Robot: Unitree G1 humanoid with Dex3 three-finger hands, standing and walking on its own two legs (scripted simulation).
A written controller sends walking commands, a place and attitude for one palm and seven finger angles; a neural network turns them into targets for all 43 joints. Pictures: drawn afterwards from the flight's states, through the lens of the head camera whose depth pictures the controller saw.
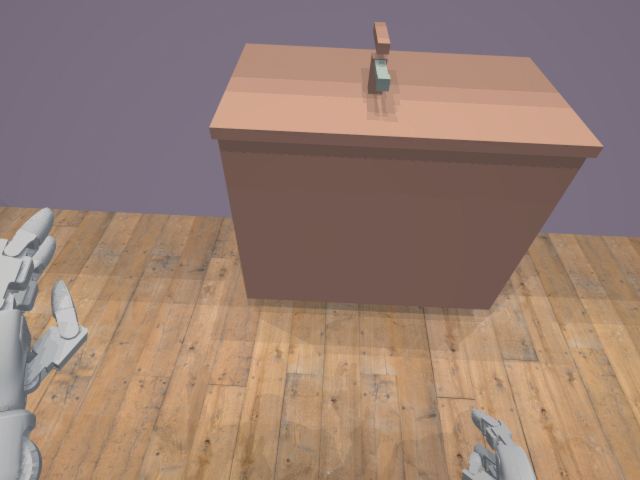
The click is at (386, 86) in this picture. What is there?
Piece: tap's lever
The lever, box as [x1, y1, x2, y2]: [376, 74, 390, 91]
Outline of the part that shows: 377,74 376,90 388,91 390,79 389,74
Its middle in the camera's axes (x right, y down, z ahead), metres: +0.14 -0.35 +0.86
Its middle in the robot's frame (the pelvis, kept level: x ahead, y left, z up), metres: +0.89 -0.08 +0.09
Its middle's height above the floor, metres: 0.87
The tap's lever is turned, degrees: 0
